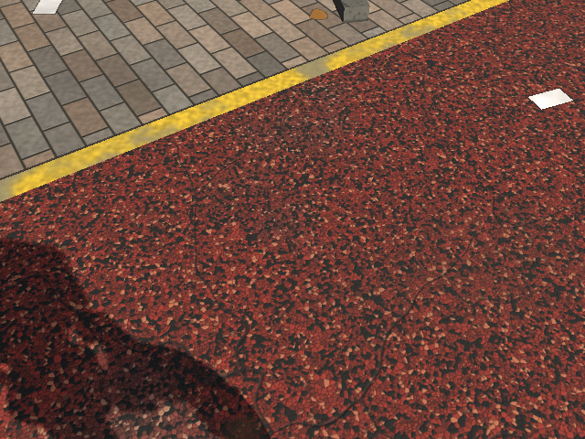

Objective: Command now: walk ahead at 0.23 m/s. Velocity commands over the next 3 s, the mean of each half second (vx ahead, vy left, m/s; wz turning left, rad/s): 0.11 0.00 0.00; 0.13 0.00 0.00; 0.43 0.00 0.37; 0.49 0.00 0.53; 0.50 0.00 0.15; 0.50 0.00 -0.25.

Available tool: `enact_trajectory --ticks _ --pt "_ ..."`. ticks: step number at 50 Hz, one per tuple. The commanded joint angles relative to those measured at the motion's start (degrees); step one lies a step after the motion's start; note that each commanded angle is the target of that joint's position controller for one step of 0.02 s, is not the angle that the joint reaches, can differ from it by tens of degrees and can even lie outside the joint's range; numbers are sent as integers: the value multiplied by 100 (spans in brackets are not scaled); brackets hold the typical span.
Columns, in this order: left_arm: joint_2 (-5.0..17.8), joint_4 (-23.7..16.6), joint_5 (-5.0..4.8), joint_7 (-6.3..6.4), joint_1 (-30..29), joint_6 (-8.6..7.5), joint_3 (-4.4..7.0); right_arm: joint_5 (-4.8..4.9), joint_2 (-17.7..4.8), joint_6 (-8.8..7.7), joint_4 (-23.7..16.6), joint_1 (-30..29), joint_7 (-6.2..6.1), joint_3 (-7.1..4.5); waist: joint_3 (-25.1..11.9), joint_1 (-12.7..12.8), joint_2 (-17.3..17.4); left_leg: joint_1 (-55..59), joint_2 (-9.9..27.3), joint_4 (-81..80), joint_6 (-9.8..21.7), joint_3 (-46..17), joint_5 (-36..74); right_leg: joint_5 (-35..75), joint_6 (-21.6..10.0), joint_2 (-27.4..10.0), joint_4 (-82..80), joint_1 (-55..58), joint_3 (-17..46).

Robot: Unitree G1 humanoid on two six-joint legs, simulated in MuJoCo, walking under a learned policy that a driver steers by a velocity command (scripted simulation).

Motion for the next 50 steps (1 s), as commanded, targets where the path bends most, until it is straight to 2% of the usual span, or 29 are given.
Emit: enact_trajectory --ticks 1,3,6,8,9,10,11,12,13,14,16,18,19,20,23,25,36,37,38,40,41,42,43,44,46,47,48,49,50 --pt "71 -67 91 48 676 86 15 -10 -707 -58 -339 -453 -130 -76 -276 447 556 -756 1322 -521 858 -381 3583 838 163 -23 -1158 958 -188" --pt "26 -149 75 27 217 112 -19 39 -846 11 -254 -220 -190 -96 -396 229 578 -507 1317 -422 768 -348 3260 1306 187 90 -1955 1141 -254" --pt "197 -233 49 4 -158 176 7 93 -913 113 -113 -43 -221 -110 -419 83 627 -130 1529 -246 753 -604 2560 1332 186 176 -2611 1308 -164" --pt "305 -268 82 -15 -236 162 43 146 -873 168 -63 -110 -236 -108 -396 126 647 63 1607 80 675 -788 2213 1092 71 247 -3072 1460 -159" --pt "334 -204 115 -19 -90 137 71 206 -817 191 -59 -205 -251 -94 -439 251 573 98 1500 365 544 -803 1858 1311 -21 314 -3566 1769 -223" --pt "505 -103 155 0 114 120 139 218 -689 195 -15 -38 -259 -60 -526 276 382 109 1238 709 323 -799 1411 2018 -126 267 -4068 2234 -164" --pt "856 -55 193 36 330 119 217 96 -553 157 21 363 -265 -19 -827 88 -36 -223 871 1213 82 -636 555 3850 -323 -295 -3821 3055 334" --pt "873 -24 159 58 327 193 205 18 -137 136 237 1120 -245 82 -1173 -244 -816 -1017 465 1643 -200 -370 -1308 4471 -959 -890 -3560 3961 869" --pt "371 32 145 23 411 236 96 74 -121 209 255 978 -297 109 -1282 -49 -917 -1038 455 1944 -360 -292 -1930 3372 -1290 -1127 -3837 3682 1272" --pt "198 33 135 -13 319 246 49 121 -350 319 169 585 -349 55 -1063 7 -725 -1008 493 1945 -415 -322 -1961 2274 -1256 -1012 -4103 3269 1438" --pt "317 -103 146 -24 -251 277 45 80 -402 543 147 307 -421 26 -785 -131 -543 -635 618 1504 -439 -389 -1519 635 -936 -765 -4388 2486 1272" --pt "393 -188 87 -5 -689 318 72 17 -385 663 215 325 -411 47 -372 -236 -443 -214 666 948 -376 -380 -1116 -761 -472 -281 -4529 1720 717" --pt "335 -151 68 -2 -621 317 70 41 -509 644 292 313 -408 16 -84 -112 -170 -409 630 937 -348 -337 -1235 -732 -328 1 -4437 1742 394" --pt "321 -53 68 2 -448 295 73 66 -493 602 344 319 -410 13 -55 -59 -16 -482 631 884 -324 -346 -1164 -215 -289 98 -4234 1937 294" --pt "318 124 9 13 -147 229 105 73 -479 468 448 337 -395 4 -426 45 221 -464 695 842 -378 -408 -591 1845 -458 151 -3632 2668 116" --pt "284 186 13 3 -115 250 117 94 -430 440 487 308 -388 9 -591 82 281 -424 695 890 -403 -398 -359 2406 -544 155 -3442 2913 66" --pt "203 436 24 23 -269 467 156 95 -315 530 641 434 -445 22 -155 96 247 -503 690 810 -385 -378 -596 1638 -434 291 -3485 2740 -57" --pt "147 529 26 25 -162 482 147 99 -257 529 718 588 -445 30 -254 84 247 -466 661 726 -348 -346 -1198 891 -422 361 -3516 2792 -116" --pt "194 577 -10 30 -121 502 173 136 -320 535 734 623 -451 4 -95 100 319 -597 656 667 -232 -389 -2008 -303 -419 489 -3465 2658 -213" --pt "250 562 -43 31 -225 459 200 200 -492 488 639 617 -473 -58 453 64 506 -813 907 391 109 -807 -3294 -1947 -405 662 -3325 1954 -312" --pt "210 499 -63 10 -405 370 191 228 -559 417 625 777 -475 -84 678 -41 603 -702 1170 136 303 -1203 -3586 -1954 -391 698 -3102 1537 -350" --pt "107 417 -93 -31 -611 252 169 253 -729 336 647 949 -469 -141 833 -122 894 -392 1617 -226 535 -1822 -3670 -1478 -345 764 -2660 1076 -539" --pt "29 346 -116 -84 -764 140 147 276 -932 261 632 895 -462 -214 1028 -108 1209 -110 2161 -513 769 -2458 -3460 -878 -346 718 -2233 641 -691" --pt "40 303 -99 -129 -835 55 144 265 -934 192 603 806 -451 -239 1109 -75 1230 69 2448 -485 882 -2691 -2860 -758 -397 524 -2005 381 -576" --pt "52 325 -122 -197 -688 -45 155 272 -776 122 542 724 -389 -231 966 80 1070 361 2385 -179 760 -2342 -1694 -939 -482 425 -2276 495 -619" --pt "45 423 -156 -217 -411 -62 174 300 -756 133 486 584 -352 -229 867 256 993 135 2162 0 583 -1965 -1487 -830 -518 505 -2816 1155 -746" --pt "128 634 -166 -217 124 -53 246 294 -761 143 395 378 -322 -223 657 517 923 -362 1793 344 371 -1513 -993 -564 -540 711 -3238 2283 -858" --pt "369 881 -138 -210 859 -32 372 274 -762 127 296 183 -308 -220 336 816 664 -847 1395 1199 158 -1045 -3 -245 -612 637 -3409 3309 -510" --pt "905 1037 -124 -183 1674 -38 535 291 -424 86 119 94 -311 -137 28 1046 -634 -2023 585 3199 -271 -179 132 -741 -1121 -389 -4331 4424 1360"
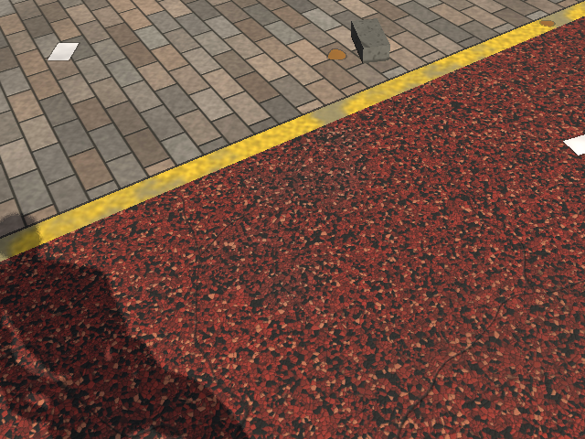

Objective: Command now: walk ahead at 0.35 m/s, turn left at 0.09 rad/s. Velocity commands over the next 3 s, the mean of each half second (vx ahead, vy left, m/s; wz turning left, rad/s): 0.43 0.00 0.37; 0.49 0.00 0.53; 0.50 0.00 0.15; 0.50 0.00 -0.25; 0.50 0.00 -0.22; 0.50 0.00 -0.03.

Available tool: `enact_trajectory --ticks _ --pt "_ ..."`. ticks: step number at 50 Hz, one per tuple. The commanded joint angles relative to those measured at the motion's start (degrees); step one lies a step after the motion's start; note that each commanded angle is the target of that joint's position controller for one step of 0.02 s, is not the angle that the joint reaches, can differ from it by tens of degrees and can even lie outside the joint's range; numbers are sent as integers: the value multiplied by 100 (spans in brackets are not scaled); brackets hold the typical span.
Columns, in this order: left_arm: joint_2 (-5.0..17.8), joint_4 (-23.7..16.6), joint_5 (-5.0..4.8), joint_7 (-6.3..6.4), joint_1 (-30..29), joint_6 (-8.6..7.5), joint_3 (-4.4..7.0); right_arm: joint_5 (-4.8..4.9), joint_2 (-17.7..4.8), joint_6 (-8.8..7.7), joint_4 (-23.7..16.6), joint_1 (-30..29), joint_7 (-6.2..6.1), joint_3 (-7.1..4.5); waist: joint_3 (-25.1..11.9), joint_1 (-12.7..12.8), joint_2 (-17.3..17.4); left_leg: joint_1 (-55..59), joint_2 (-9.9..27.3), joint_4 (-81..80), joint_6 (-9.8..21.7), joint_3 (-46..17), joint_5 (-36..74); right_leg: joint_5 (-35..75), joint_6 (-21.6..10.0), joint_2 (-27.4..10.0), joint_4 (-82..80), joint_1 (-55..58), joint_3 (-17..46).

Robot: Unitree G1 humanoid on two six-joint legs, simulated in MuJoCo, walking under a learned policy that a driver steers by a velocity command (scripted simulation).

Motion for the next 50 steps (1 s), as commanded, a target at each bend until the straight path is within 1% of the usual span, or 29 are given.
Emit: enact_trajectory --ticks 1,2,3,4,6,7,10,13,17,19,21,23,24,25,26,27,28,29,30,31,32,33,35,37,38,40,44,48,50 --pt "1240 370 76 -40 2302 -96 305 27 -157 -235 -750 -706 13 39 -346 1046 -2029 -3610 -651 3177 211 -89 -193 -410 -1388 -2354 -2493 3142 4453" --pt "749 292 158 -28 1803 -165 117 155 -437 -271 -781 -839 38 -65 -10 732 -1147 -3961 -375 4031 417 -817 -162 -443 -1251 -2521 -2406 2675 4274" --pt "515 116 141 -28 1238 -194 20 218 -507 -266 -775 -835 75 -101 267 486 -815 -3964 -118 4077 598 -907 428 -299 -964 -2292 -2429 2219 3345" --pt "454 28 139 -46 883 -203 -30 185 -441 -253 -746 -825 67 -129 341 313 -581 -3842 71 3781 690 -899 981 -154 -715 -2035 -2558 1914 2639" --pt "273 29 187 -44 731 -173 -120 119 -467 -141 -687 -741 62 -241 385 131 -696 -3455 263 3243 693 -747 1518 777 -318 -1561 -2645 1580 1444" --pt "272 81 230 -20 871 -160 -131 109 -380 -78 -661 -706 90 -254 339 133 -741 -3370 252 3194 651 -632 1665 1146 -279 -1464 -2656 1523 1135" --pt "559 171 302 92 1131 -153 -101 73 -214 45 -865 -1114 131 -257 469 160 -537 -3863 289 2915 464 -610 2072 1605 -398 -1565 -2825 1505 766" --pt "662 111 342 177 1079 -130 -88 43 -219 52 -1177 -1681 155 -241 631 213 -533 -4195 277 2108 338 -596 2575 1756 -392 -1607 -2962 1492 398" --pt "752 88 262 245 1273 -109 -60 -15 -163 45 -1553 -2423 272 -164 788 389 -524 -4044 260 1111 367 -101 3097 1986 -334 -1649 -3037 1613 -198" --pt "779 117 224 249 1442 -65 -39 -9 -121 45 -1744 -2743 357 -126 884 462 -491 -4102 242 778 460 89 3013 2174 -311 -1736 -2892 1946 -414" --pt "860 99 182 246 1459 -8 -6 8 -126 42 -1923 -2936 445 -114 898 430 -532 -3964 164 510 588 316 2691 2736 -258 -1825 -2617 2230 -616" --pt "1046 -3 151 260 1284 33 42 4 -277 45 -2041 -2824 514 -183 614 198 -762 -3206 -163 387 785 705 2173 4669 -169 -1858 -1986 2334 -830" --pt "1148 -57 143 283 1194 63 71 11 -429 59 -2033 -2516 534 -261 332 -28 -940 -2669 -393 435 899 875 1887 5749 -123 -1877 -1413 2376 -891" --pt "1257 -124 145 298 1059 103 98 27 -680 75 -1926 -1853 540 -389 -71 -407 -1058 -1812 -627 382 1047 947 1705 6408 -64 -1848 -483 2262 -920" --pt "1304 -223 120 290 898 113 95 34 -1056 95 -1702 -923 487 -593 -588 -904 -974 -395 -824 -69 1260 826 1968 6078 103 -1635 811 1710 -960" --pt "1106 -392 213 258 934 51 26 35 -1566 153 -1539 -157 339 -771 -1086 -1080 -121 1284 86 -313 1597 -762 1618 3390 357 -1267 2805 106 -926" --pt "285 -716 183 133 1388 -184 -201 -14 -1938 101 -1743 -446 318 -768 -1863 -295 1124 2807 1591 -1376 2770 -4462 629 -1410 627 64 4924 -2121 8" --pt "797 -925 -31 50 588 -465 -97 -95 -1462 51 -1687 -246 335 -620 -1984 -684 460 2704 1590 -2084 2517 -4782 481 -1285 404 -117 5224 -2659 1161" --pt "943 -1107 -184 45 190 -539 -48 -129 -1141 -26 -1676 -475 327 -537 -1207 -563 331 2064 1405 -2039 2207 -3806 909 -823 226 -393 4966 -2989 1081" --pt "932 -1083 -94 103 158 -537 -36 -87 -914 -95 -1800 -1014 362 -456 -676 -203 -360 1004 1116 -2059 1980 -2979 1633 -356 204 -692 4379 -2673 1059" --pt "1005 -1021 41 161 240 -454 42 -92 -721 -126 -1915 -1421 367 -387 -510 46 -443 223 856 -2091 1797 -2376 2116 -139 239 -893 3879 -2201 1042" --pt "1008 -1027 91 164 413 -344 74 -125 -661 -134 -1998 -1591 349 -353 -411 235 -358 -302 690 -2195 1746 -2094 2340 -29 284 -1021 3620 -1812 1080" --pt "894 -1141 198 180 379 -190 90 -83 -795 -150 -1994 -1487 289 -367 -264 328 -291 -840 541 -2346 1780 -1823 2717 112 469 -1044 3106 -1622 962" --pt "842 -1343 286 223 -57 -119 83 -77 -1004 -166 -1964 -1206 198 -412 -106 236 -212 -1050 427 -2424 1774 -1587 3013 624 657 -965 2443 -1815 857" --pt "840 -1450 293 241 -345 -110 82 -76 -1059 -159 -1949 -1050 154 -424 -33 139 -160 -1035 366 -2420 1724 -1538 3049 953 719 -901 2006 -1960 831" --pt "783 -1614 269 240 -834 -126 64 -60 -1061 -121 -1917 -762 98 -419 14 -47 -37 -922 227 -2337 1546 -1470 2927 1641 748 -721 1114 -2040 833" --pt "674 -1877 199 117 -1595 -214 -7 -21 -1051 -64 -1878 -437 49 -404 55 -349 205 -704 148 -2160 1283 -1579 2490 2378 667 -385 -244 -1750 787" --pt "759 -2046 188 -62 -1877 -344 -40 -34 -948 -10 -1730 -83 9 -360 6 -491 228 154 479 -1617 1264 -1897 2817 2253 487 -313 -758 -1770 784" --pt "860 -2077 177 -108 -1787 -391 -24 -67 -1011 34 -1713 -59 -20 -375 11 -394 365 477 654 -1374 1234 -2083 3324 1713 337 -251 -884 -1597 722"
Over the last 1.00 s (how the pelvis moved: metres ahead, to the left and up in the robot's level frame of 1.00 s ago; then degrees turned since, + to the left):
0.18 -0.06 -0.02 1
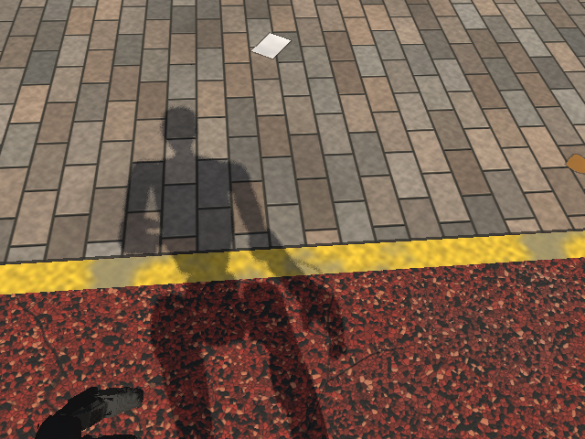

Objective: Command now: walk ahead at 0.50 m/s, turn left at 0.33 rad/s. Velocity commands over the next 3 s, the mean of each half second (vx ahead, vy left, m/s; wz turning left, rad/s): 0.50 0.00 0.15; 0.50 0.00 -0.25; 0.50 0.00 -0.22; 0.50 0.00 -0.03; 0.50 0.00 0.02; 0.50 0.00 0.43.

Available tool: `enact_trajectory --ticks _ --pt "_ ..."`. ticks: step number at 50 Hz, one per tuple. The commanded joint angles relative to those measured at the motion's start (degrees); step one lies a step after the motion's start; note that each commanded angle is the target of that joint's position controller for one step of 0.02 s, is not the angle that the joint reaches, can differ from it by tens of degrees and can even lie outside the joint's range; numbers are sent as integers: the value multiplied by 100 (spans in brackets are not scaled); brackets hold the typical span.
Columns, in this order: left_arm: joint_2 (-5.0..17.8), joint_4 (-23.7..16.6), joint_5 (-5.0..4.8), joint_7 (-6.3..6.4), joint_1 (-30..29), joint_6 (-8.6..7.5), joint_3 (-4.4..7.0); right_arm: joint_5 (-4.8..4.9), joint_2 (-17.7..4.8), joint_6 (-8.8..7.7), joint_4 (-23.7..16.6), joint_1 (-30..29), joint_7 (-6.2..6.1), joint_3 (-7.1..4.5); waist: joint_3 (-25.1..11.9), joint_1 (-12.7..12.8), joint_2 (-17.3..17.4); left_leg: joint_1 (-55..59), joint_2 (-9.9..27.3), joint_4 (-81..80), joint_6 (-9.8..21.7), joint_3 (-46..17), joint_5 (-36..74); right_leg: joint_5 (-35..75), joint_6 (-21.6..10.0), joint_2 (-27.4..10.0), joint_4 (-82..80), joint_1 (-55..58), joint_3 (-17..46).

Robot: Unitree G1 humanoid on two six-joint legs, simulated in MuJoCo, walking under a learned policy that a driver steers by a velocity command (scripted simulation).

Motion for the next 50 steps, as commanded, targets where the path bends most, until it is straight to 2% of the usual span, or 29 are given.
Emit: enact_trajectory --ticks 1,2,3,4,5,6,7,8,9,10,12,15,17,20,24,26,27,28,29,30,31,32,33,34,35,37,42,46,50 --pt "654 -501 -17 -57 -371 -179 150 -29 -835 21 -177 214 -53 -187 -41 189 1012 387 1676 155 571 -1094 3213 -626 -262 133 -221 336 -168" --pt "794 -354 5 -32 199 -199 222 -30 -824 30 -227 76 -39 -172 -341 500 1021 379 1474 663 469 -949 4174 -565 -442 257 -434 1145 -303" --pt "1018 -181 81 0 1110 -210 303 -77 -718 12 -344 -137 3 -108 -1056 949 916 -153 1213 1735 313 -728 4323 -251 -790 -194 -155 2626 76" --pt "1445 -43 155 42 2147 -180 424 -101 -415 -44 -422 243 26 -9 -2000 1103 -26 -1825 545 3669 -59 -208 2714 -244 -1484 -1339 5 4843 1701" --pt "1340 250 20 -16 2561 -97 436 42 -255 -111 -273 903 49 80 -2438 978 -1602 -3320 -1 5218 -327 42 -1131 -1205 -2153 -2294 -658 5850 3844" --pt "868 171 -121 -20 2306 -57 303 120 -789 -153 -303 506 60 -18 -1592 1065 -846 -4032 380 5707 -283 -239 -1069 -2213 -1890 -2149 -918 5327 3787" --pt "653 73 -96 5 1888 6 235 126 -887 -169 -463 -173 74 -33 -824 1051 -264 -4158 647 5688 -280 -4 -561 -2182 -1613 -1876 -1049 4482 2896" --pt "601 47 -38 -7 1544 41 189 33 -792 -187 -578 -558 78 -21 -262 861 152 -4058 893 5288 -289 259 -168 -1666 -1485 -1608 -1282 3587 2309" --pt "491 27 6 -25 1387 34 141 -69 -752 -175 -609 -671 69 -55 -99 710 175 -3851 1101 4877 -294 345 86 -1187 -1394 -1389 -1424 3113 1935" --pt "475 46 46 -41 1345 34 119 -64 -632 -152 -608 -559 79 -48 -75 572 24 -3580 1200 4661 -309 412 182 -872 -1359 -1239 -1559 2801 1674" --pt "526 140 -4 -56 1438 11 130 -51 -403 -109 -594 -432 82 1 -126 481 -181 -3397 1296 4199 -375 578 273 -367 -1416 -1109 -1757 2549 1266" --pt "808 247 -46 3 1607 35 207 -107 -294 -112 -808 -979 69 70 -57 576 -131 -3532 1384 3162 -511 747 953 132 -1434 -1070 -1961 2471 796" --pt "867 305 -83 38 1738 86 220 -100 -226 -136 -904 -1375 96 111 -22 700 -129 -3353 1320 2340 -524 843 1656 157 -1285 -918 -1994 2441 466" --pt "950 444 -139 51 2074 138 225 -43 -232 -163 -1037 -1928 156 133 77 915 -163 -3008 1123 1476 -538 985 2318 -77 -1155 -867 -1939 2497 252" --pt "1011 615 -170 61 2355 239 231 12 -379 -206 -1288 -2433 264 107 230 979 -235 -3047 1020 937 -362 962 1969 -152 -1055 -1224 -1653 3133 440" --pt "1120 643 -171 87 2298 303 260 4 -526 -238 -1288 -2254 298 53 131 777 -301 -2631 916 703 -210 1034 1609 343 -942 -1325 -1312 3357 459" --pt "1147 630 -175 100 2196 330 258 -21 -653 -246 -1174 -1824 288 -21 -108 493 -283 -1959 770 512 -96 1175 1582 1137 -834 -1191 -799 3332 296" --pt "1031 606 -145 112 2193 345 210 -51 -925 -243 -925 -993 244 -159 -642 131 -158 -742 765 499 83 1171 1649 1597 -680 -901 197 3016 44" --pt "755 417 -3 130 2149 323 83 -133 -1387 -226 -740 125 179 -288 -1534 -274 520 983 1881 684 505 -58 1932 230 -442 -541 2034 1857 -275" --pt "64 352 -60 91 2868 195 -121 -155 -1770 -181 -647 345 201 -355 -2150 87 2060 2650 3078 89 1398 -2579 1019 -3459 -154 386 3875 -396 -246" --pt "711 454 -204 68 2583 113 24 -92 -1183 -170 -658 388 207 -227 -1929 -161 1437 2421 3010 -254 1301 -2867 238 -3738 -199 130 4573 -1078 424" --pt "966 300 -297 57 2070 83 108 -75 -958 -187 -699 6 193 -141 -1105 -105 1116 1673 2813 -358 1014 -1951 463 -3202 -263 -115 4624 -1329 386" --pt "905 274 -258 83 1830 107 111 -102 -804 -198 -745 -411 199 -83 -736 93 724 897 2557 -516 836 -1278 907 -2682 -235 -368 4371 -1080 271" --pt "843 259 -178 102 1720 163 136 -129 -633 -218 -757 -717 220 -38 -409 259 681 283 2349 -735 743 -808 1210 -2357 -190 -507 4063 -882 255" --pt "766 292 -167 105 1842 254 155 -168 -526 -260 -742 -887 235 -10 -292 448 792 -134 2200 -948 655 -429 1404 -2115 -169 -628 3910 -553 306" --pt "530 324 -187 103 1984 394 134 -181 -555 -346 -640 -938 241 -46 -187 595 795 -543 2144 -1249 675 39 1809 -1844 -103 -653 3781 -319 315" --pt "443 106 -146 80 1474 450 165 -221 -731 -373 -371 -759 120 -113 63 553 558 -376 2067 -1430 562 1026 2621 -551 7 -556 2804 -863 480" --pt "290 -165 -112 -53 715 417 90 -175 -871 -318 -237 -580 46 -128 297 264 482 -177 2001 -1489 371 1616 2620 254 -73 -481 1613 -705 13" --pt "234 -578 -125 -199 52 415 40 -97 -997 -151 -32 -170 13 -173 505 20 440 735 2280 -1158 323 1830 3054 -220 -238 -414 1034 -1094 -304"
Over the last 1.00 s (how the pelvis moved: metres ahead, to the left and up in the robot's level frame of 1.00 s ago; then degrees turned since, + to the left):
0.47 0.15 0.01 29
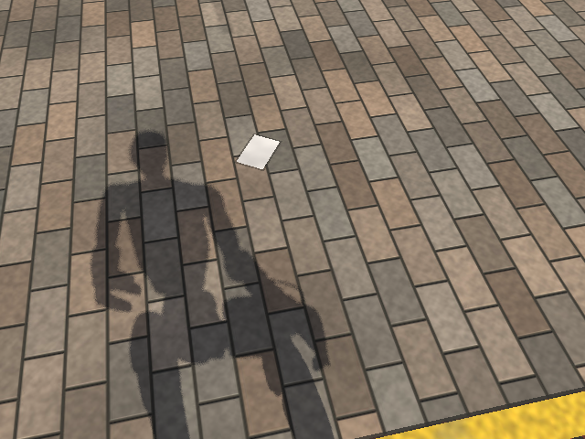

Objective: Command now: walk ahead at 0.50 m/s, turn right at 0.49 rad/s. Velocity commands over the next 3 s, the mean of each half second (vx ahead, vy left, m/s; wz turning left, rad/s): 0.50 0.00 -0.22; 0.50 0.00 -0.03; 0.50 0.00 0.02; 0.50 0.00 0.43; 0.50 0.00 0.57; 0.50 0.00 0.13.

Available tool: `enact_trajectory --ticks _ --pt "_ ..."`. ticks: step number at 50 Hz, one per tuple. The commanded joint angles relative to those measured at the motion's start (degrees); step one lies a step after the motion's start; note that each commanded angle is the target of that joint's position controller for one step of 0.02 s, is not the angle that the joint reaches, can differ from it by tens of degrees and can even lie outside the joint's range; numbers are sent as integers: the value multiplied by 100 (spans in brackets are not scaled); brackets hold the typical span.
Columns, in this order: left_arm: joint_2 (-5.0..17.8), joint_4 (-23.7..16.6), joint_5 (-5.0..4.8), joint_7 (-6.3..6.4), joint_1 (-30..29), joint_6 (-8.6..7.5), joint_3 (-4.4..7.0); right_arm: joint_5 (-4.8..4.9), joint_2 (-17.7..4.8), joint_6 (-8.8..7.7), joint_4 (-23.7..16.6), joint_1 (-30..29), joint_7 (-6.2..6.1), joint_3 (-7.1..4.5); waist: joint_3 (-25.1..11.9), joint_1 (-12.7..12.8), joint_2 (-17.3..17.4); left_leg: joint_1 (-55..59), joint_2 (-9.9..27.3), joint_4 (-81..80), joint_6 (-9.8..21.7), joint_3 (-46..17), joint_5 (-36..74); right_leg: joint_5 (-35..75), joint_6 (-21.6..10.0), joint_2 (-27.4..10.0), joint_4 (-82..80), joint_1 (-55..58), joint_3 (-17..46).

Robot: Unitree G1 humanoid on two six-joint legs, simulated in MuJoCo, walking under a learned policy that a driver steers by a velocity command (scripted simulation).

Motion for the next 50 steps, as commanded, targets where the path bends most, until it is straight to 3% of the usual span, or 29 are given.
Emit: enact_trajectory --ticks 1,4,5,6,7,8,9,10,11,12,13,16,19,23,26,28,31,32,33,34,35,36,37,38,40,42,46,50 --pt "212 -761 -11 -132 -883 -88 2 72 -995 70 -191 110 -53 -236 512 -105 468 312 1864 -30 674 -355 2972 -418 -152 47 -333 -474 -302" --pt "357 -874 3 -179 -603 -76 87 128 -1179 173 -152 77 -85 -266 143 240 756 452 1915 860 565 -224 5395 -1339 -462 529 -476 539 -719" --pt "543 -761 2 -161 -45 -67 195 123 -1245 209 -135 27 -101 -273 -202 590 837 413 1849 1588 496 -162 6060 -1447 -605 752 -607 1303 -806" --pt "825 -516 -7 -94 859 -69 360 144 -1222 225 -132 -45 -116 -245 -666 1089 726 -104 1638 2686 332 -4 5839 -900 -807 919 -1088 2715 -761" --pt "1361 -302 28 40 1778 -19 530 34 -999 155 -270 10 -116 -142 -1317 1384 47 -1668 1355 4471 132 29 3731 -452 -1156 -62 -964 4651 631" --pt "1748 -298 41 52 1613 -59 529 -6 -204 -16 -379 718 15 102 -1957 665 -1099 -3906 177 6363 -152 -647 -1647 -1060 -2214 -1527 -1585 6242 3775" --pt "1243 -353 55 47 1831 -87 400 221 -808 -195 -341 96 98 -31 -2235 1152 -363 -4357 300 6845 -70 -1691 -1699 -1269 -2132 -1619 -2087 6242 4067" --pt "1053 -327 69 42 1491 -124 337 381 -932 -253 -564 -492 119 -84 -1320 1124 -281 -4738 547 6769 7 -1601 -1229 -813 -1844 -1389 -2157 5537 3011" --pt "883 -363 39 40 1058 -144 282 302 -829 -271 -586 -646 75 -55 -808 863 100 -4589 827 6272 42 -1546 -714 -337 -1599 -1112 -2222 4640 2264" --pt "674 -409 74 33 711 -160 224 180 -826 -237 -535 -682 37 -94 -480 657 136 -4305 976 5895 9 -1500 -443 57 -1474 -890 -2368 3914 1766" --pt "508 -457 134 33 549 -181 168 152 -805 -154 -471 -478 42 -115 -411 449 37 -3927 1087 5729 -5 -1550 -229 184 -1426 -731 -2571 3470 1469" --pt "647 -367 101 42 545 -294 206 86 -574 53 -429 -298 13 -91 -247 246 17 -3754 1149 5171 -197 -1483 163 461 -1494 -658 -3025 2933 1047" --pt "766 -218 95 132 750 -303 235 23 -509 86 -612 -835 -13 -61 -23 371 7 -4173 1148 4238 -356 -1442 1060 624 -1373 -522 -3179 2979 637" --pt "859 -52 58 196 1029 -255 241 73 -352 4 -772 -1565 81 22 124 670 -61 -3912 889 2688 -318 -1255 2250 93 -1094 -331 -3220 3097 242" --pt "932 139 16 199 1315 -219 263 124 -397 -33 -923 -1999 165 40 279 844 -119 -3957 754 2153 -232 -1245 2264 -238 -1083 -563 -3105 3526 370" --pt "972 238 -8 221 1382 -172 287 129 -480 -67 -1024 -2125 233 28 332 814 -165 -4073 709 1904 -81 -1306 1922 -74 -1019 -787 -2888 3958 477" --pt "1069 284 -14 272 1212 -99 325 118 -703 -110 -945 -1653 280 -55 68 458 -312 -3330 485 1687 185 -1153 1307 1135 -809 -869 -2277 4296 474" --pt "1038 275 -7 281 1101 -66 304 100 -857 -111 -748 -1010 255 -152 -319 100 -261 -2423 285 1557 327 -959 1331 1970 -682 -632 -1515 4200 272" --pt "829 225 48 292 1135 -52 213 55 -1162 -104 -500 -74 207 -276 -1029 -263 -28 -909 581 1765 564 -1243 1536 1643 -495 -307 -233 3547 16" --pt "293 106 120 258 1828 -142 44 -40 -1748 -84 -409 599 174 -410 -1965 -118 1198 1419 2044 1778 1399 -3495 1114 -537 -88 474 2039 1393 -267" --pt "261 185 55 223 1837 -255 4 63 -1446 -54 -304 842 207 -335 -2419 -217 1943 2029 2491 694 1794 -5466 -7 -3622 12 974 3128 184 316" --pt "802 81 -97 186 1331 -335 136 121 -1124 -57 -363 485 205 -222 -1576 -266 1364 1459 2319 510 1476 -4946 -781 -3438 -87 579 3597 -447 572" --pt "849 -73 -143 183 841 -366 132 95 -948 -37 -475 24 187 -164 -926 -163 955 608 2123 415 1258 -4187 -709 -2914 -167 264 3456 -540 367" --pt "804 -115 -59 204 619 -352 136 35 -803 -28 -523 -364 196 -106 -423 17 616 -285 1912 221 1188 -3614 -216 -2471 -159 33 3080 -346 246" --pt "692 -39 24 232 843 -232 176 -37 -593 -74 -558 -693 214 -36 -210 369 826 -1176 1588 -94 1094 -2985 490 -1998 -121 -230 2550 341 292" --pt "524 25 40 255 982 -139 153 -1 -673 -125 -489 -660 206 -57 -161 471 810 -1438 1495 -324 1175 -2563 1001 -1772 -20 -270 2256 469 208" --pt "443 -160 98 271 330 -132 136 28 -869 -100 -308 -370 98 -109 39 346 580 -1209 1423 -506 1169 -2035 1740 -685 199 -315 1116 -44 151" --pt "261 -319 66 194 -400 -203 65 94 -947 -39 -142 -46 38 -114 186 72 585 -1012 1243 -512 973 -1593 1774 240 214 -104 -214 189 -74"
Over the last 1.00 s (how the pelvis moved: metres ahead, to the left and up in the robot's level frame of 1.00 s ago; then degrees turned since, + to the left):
0.53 0.04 0.00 -7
